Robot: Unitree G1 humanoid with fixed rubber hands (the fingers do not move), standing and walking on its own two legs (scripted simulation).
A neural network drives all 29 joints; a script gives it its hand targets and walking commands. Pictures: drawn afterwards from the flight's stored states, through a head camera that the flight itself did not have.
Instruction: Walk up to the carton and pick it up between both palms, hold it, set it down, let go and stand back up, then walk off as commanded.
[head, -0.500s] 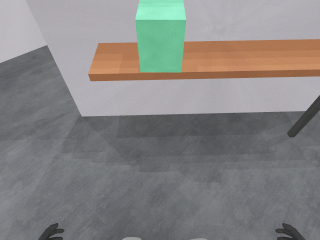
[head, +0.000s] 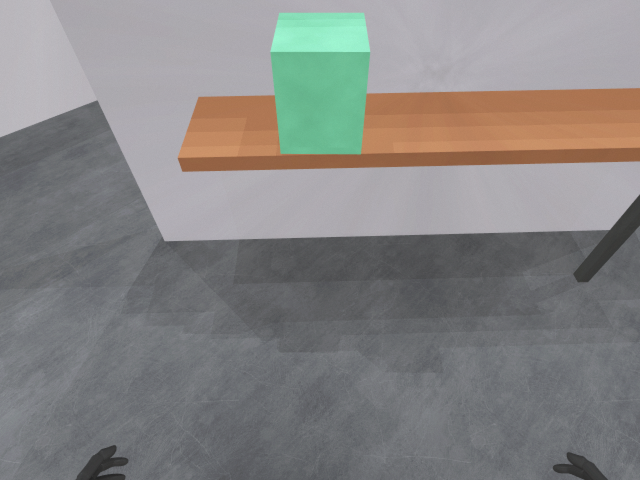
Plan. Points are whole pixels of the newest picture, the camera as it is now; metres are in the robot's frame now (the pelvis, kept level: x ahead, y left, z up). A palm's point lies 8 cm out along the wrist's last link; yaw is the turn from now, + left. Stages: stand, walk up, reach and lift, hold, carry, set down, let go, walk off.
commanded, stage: stand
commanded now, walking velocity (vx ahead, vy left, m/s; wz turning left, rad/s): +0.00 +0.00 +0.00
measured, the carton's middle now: (321, 85) +0.94 +0.01 +0.01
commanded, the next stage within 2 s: none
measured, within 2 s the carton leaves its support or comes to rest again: neither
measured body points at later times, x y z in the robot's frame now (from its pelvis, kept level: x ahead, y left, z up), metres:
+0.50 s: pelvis -0.01 +0.00 +0.00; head -0.01 +0.01 +0.45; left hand +0.10 +0.32 -0.11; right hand +0.08 -0.33 -0.10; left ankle +0.05 +0.14 -0.73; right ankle +0.02 -0.12 -0.73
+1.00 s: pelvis -0.01 +0.00 +0.00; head +0.00 +0.01 +0.45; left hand +0.11 +0.32 -0.11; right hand +0.08 -0.33 -0.09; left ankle +0.05 +0.14 -0.73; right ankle +0.02 -0.12 -0.73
